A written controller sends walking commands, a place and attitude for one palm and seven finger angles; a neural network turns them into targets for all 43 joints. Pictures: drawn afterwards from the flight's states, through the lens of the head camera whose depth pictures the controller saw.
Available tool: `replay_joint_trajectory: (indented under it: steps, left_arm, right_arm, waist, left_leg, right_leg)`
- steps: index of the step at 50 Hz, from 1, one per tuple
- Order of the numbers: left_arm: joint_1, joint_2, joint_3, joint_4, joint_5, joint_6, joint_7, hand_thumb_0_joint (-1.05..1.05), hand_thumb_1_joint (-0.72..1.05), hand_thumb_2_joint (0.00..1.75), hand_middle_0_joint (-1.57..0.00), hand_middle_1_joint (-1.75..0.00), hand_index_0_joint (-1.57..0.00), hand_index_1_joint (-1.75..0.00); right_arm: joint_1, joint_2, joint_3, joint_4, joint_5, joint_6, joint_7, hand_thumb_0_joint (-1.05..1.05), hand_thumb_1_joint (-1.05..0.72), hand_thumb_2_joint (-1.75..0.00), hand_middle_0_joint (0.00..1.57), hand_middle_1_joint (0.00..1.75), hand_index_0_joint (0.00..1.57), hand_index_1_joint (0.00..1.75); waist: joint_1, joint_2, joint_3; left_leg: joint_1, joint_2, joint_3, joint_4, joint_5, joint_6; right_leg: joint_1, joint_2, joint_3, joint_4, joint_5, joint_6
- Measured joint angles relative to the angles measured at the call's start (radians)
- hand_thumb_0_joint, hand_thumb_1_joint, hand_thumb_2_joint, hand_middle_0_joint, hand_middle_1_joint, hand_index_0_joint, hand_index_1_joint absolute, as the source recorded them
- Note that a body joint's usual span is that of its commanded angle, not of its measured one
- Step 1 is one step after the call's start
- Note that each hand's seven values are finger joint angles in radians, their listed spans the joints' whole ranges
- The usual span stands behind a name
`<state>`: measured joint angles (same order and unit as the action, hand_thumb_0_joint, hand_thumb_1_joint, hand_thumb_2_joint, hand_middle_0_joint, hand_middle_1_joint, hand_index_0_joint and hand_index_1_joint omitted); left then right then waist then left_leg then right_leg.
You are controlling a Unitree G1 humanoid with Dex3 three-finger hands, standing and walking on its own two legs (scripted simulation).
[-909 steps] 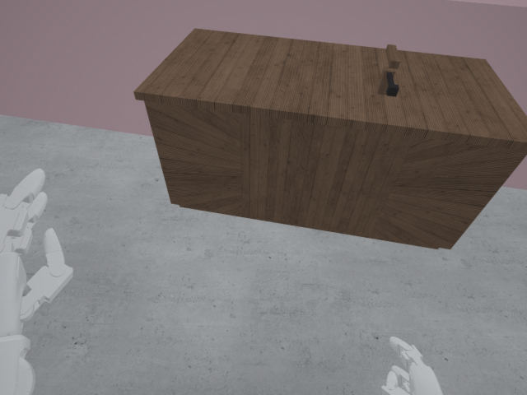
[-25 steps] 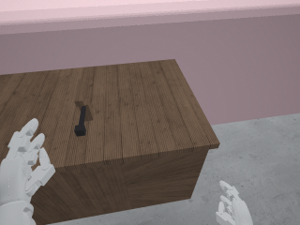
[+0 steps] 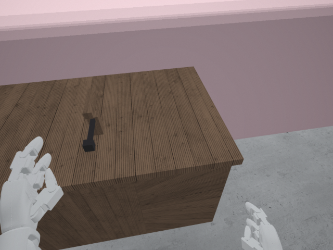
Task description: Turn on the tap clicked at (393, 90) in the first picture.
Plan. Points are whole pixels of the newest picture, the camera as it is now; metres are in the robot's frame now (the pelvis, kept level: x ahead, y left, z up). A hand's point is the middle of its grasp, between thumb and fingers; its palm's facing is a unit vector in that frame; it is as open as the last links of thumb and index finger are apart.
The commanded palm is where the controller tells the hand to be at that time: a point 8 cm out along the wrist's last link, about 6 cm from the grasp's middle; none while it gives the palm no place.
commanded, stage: turn the palm inward beside the body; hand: left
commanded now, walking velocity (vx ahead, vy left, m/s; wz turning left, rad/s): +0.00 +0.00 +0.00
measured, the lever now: (89, 145) +0.38 +0.29 +0.02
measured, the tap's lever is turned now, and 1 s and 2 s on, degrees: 0 0 0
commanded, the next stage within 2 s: reach beside the lever's end, fingers flat in 0.22 s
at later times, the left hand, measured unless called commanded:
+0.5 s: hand (64, 184) +0.20 +0.23 +0.13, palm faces +0.47 -0.87 -0.12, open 7.4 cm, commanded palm +0.16 +0.27 +0.13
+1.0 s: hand (69, 171) +0.24 +0.25 +0.10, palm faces +0.48 -0.87 -0.10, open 7.5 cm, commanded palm +0.20 +0.30 +0.10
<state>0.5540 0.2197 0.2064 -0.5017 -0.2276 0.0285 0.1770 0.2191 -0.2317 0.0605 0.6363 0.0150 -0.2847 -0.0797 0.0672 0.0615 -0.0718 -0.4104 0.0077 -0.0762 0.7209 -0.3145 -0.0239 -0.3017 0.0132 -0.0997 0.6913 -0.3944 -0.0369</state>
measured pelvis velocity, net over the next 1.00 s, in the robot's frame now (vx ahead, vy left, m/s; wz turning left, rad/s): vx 0.00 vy -0.01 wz -0.01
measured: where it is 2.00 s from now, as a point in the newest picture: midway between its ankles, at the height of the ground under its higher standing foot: outside the picture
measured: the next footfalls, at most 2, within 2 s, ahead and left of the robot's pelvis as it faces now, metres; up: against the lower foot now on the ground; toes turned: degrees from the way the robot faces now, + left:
none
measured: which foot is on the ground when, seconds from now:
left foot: down 0.00-1.00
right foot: down 0.00-1.00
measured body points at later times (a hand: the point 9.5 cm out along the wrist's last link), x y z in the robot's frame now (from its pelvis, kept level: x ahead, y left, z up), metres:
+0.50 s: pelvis +0.01 -0.01 +0.00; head -0.01 -0.03 +0.45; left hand +0.17 +0.27 +0.14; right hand +0.21 -0.23 -0.07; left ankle +0.04 +0.13 -0.72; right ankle -0.01 -0.09 -0.72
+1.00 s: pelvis +0.00 -0.01 +0.00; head +0.01 -0.02 +0.45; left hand +0.21 +0.29 +0.11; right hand +0.18 -0.24 -0.09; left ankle +0.04 +0.13 -0.72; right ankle -0.01 -0.09 -0.72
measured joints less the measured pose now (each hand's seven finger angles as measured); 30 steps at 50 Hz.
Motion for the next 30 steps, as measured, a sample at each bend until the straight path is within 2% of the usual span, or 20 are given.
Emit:
replay_joint_trajectory:
  steps: [20,30]
  left_arm:
    - [-0.003,-0.009,0.009,0.024,-0.004,-0.014,-0.015,0.02,0.90,0.90,-0.21,-0.30,-0.21,-0.30]
    - [-0.084,-0.006,0.046,0.152,-0.007,-0.047,-0.024,0.02,0.90,0.90,-0.21,-0.30,-0.21,-0.30]
  right_arm:
    - [0.004,-0.010,-0.014,-0.003,-0.001,0.003,0.004,0.01,-0.90,-0.89,0.20,0.30,0.20,0.30]
    - [-0.003,-0.009,-0.019,0.016,-0.003,0.013,-0.001,0.01,-0.90,-0.89,0.20,0.30,0.20,0.30]
  waist:
    - [0.005,0.000,-0.008]
    - [-0.001,-0.006,0.001]
  left_leg:
    - [0.015,0.005,-0.001,-0.015,-0.011,-0.010]
    - [0.004,0.008,-0.004,-0.016,-0.006,-0.014]
  right_leg:
    - [0.011,0.005,0.000,-0.007,-0.015,-0.010]
    - [-0.002,0.008,-0.003,-0.004,-0.013,-0.015]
